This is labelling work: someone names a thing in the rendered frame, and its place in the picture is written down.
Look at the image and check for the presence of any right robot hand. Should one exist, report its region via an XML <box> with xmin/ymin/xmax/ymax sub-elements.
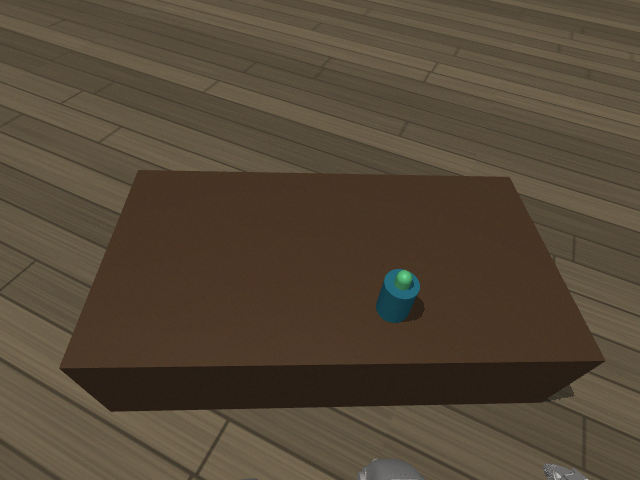
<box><xmin>543</xmin><ymin>463</ymin><xmax>588</xmax><ymax>480</ymax></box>

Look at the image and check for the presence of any bottle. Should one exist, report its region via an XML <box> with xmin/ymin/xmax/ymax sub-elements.
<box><xmin>376</xmin><ymin>269</ymin><xmax>420</xmax><ymax>323</ymax></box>

